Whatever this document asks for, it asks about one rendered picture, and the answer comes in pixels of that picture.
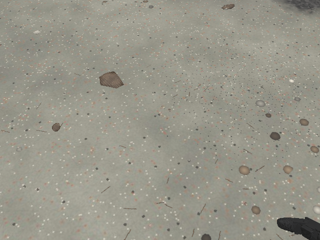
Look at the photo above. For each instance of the right robot hand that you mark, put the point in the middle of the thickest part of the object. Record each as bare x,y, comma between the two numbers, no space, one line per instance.
307,227

